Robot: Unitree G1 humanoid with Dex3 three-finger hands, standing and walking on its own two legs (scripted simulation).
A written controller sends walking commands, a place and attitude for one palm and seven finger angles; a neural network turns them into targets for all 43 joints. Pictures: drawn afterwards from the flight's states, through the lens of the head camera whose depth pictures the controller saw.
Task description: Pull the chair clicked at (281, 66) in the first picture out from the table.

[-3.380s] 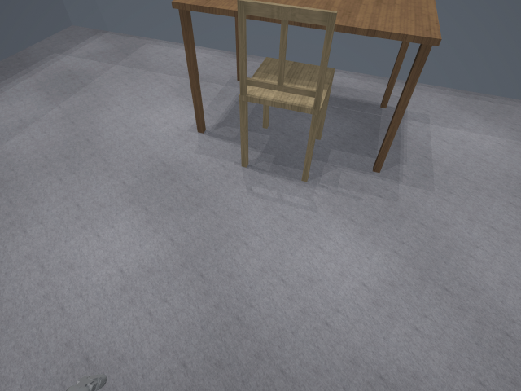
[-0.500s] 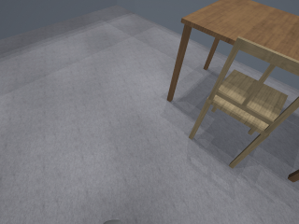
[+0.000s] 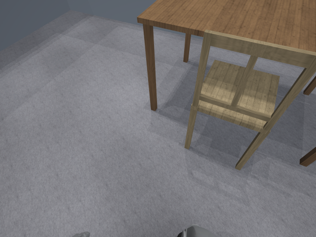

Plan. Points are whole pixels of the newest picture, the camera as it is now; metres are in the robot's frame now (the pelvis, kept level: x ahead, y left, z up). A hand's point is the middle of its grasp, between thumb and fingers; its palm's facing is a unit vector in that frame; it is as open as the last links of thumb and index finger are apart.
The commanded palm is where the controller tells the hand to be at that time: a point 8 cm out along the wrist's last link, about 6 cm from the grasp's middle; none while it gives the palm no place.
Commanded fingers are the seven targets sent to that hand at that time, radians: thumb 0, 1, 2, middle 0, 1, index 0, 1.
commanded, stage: turn to face it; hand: left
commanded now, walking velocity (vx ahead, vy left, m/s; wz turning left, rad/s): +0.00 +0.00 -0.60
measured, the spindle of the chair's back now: (242, 83) +0.68 -0.31 -0.07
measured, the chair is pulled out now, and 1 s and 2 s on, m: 0.00 0.00 0.00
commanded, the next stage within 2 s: take the last steps up to it in 0.66 s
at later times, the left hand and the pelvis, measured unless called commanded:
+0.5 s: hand (85, 226) +0.16 +0.23 -0.15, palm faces -0.16 -0.97 -0.20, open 7.4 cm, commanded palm none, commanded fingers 0.00 0.90 0.90 -0.20 -0.30 -0.20 -0.30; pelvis +0.04 +0.04 +0.03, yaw -15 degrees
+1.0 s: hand (117, 209) +0.21 +0.14 -0.13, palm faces -0.37 -0.90 -0.22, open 7.3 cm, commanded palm none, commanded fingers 0.00 0.90 0.90 -0.20 -0.30 -0.20 -0.30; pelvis +0.07 +0.00 +0.03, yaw -24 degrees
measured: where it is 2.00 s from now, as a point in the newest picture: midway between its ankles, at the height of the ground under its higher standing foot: (184, 225)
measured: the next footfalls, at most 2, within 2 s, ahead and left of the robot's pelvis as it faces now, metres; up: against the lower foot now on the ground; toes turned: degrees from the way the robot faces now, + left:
left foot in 0.40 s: +0.09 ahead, +0.15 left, +0.00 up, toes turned -9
right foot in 0.80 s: +0.04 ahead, -0.10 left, +0.00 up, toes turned -27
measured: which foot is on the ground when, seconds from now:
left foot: up 0.00-0.38, down 0.40-0.82, up 0.84-1.00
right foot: down 0.00-0.42, up 0.44-0.78, down 0.80-1.00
